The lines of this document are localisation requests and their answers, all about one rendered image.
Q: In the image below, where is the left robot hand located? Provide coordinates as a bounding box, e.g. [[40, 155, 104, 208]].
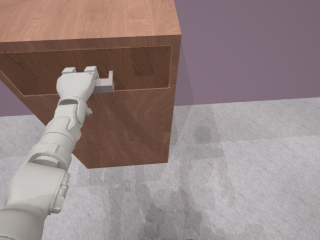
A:
[[56, 66, 100, 116]]

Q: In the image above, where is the cabinet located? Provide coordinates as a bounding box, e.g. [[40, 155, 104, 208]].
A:
[[0, 0, 182, 169]]

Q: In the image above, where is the drawer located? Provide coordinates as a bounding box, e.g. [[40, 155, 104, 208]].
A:
[[0, 44, 171, 96]]

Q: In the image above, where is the left robot forearm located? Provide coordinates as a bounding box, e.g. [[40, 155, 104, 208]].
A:
[[4, 96, 87, 206]]

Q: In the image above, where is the robot left upper arm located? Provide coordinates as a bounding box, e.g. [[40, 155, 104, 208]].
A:
[[0, 162, 70, 240]]

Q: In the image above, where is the handle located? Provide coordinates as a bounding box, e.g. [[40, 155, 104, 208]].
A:
[[92, 70, 114, 93]]

